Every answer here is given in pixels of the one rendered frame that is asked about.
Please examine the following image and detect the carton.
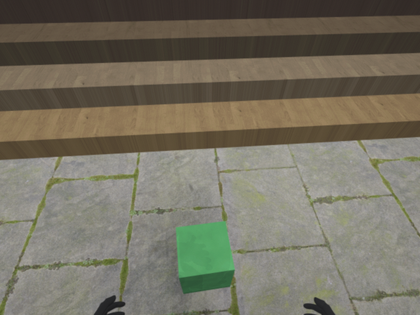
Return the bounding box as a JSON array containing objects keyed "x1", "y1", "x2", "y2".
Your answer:
[{"x1": 176, "y1": 221, "x2": 235, "y2": 294}]

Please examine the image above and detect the robot left hand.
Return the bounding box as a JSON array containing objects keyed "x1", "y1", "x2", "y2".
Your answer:
[{"x1": 94, "y1": 295, "x2": 125, "y2": 315}]

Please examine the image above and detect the robot right hand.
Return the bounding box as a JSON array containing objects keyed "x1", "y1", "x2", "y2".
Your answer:
[{"x1": 303, "y1": 297, "x2": 335, "y2": 315}]

